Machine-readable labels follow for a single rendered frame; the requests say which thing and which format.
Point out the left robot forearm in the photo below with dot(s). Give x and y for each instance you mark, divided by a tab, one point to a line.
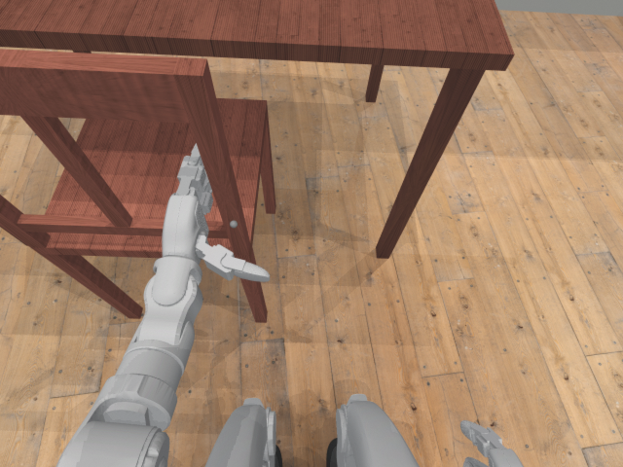
143	391

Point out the left robot hand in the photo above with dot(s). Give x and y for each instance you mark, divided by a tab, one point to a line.
184	222

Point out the robot right shin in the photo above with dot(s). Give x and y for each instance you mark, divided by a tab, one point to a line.
349	461

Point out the table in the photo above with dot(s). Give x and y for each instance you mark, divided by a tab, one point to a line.
467	36

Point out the robot left thigh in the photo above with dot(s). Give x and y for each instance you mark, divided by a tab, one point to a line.
248	436

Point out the robot left upper arm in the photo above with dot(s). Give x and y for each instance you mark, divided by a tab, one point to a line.
111	444

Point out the right robot hand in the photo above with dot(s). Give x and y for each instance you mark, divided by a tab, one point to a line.
490	445

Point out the chair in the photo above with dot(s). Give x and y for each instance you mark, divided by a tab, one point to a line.
143	114

